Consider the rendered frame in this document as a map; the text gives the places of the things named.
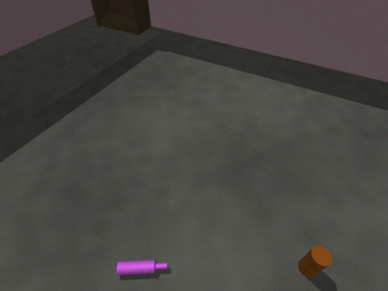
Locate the bookshelf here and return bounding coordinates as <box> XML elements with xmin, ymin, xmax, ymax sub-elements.
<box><xmin>91</xmin><ymin>0</ymin><xmax>151</xmax><ymax>35</ymax></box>

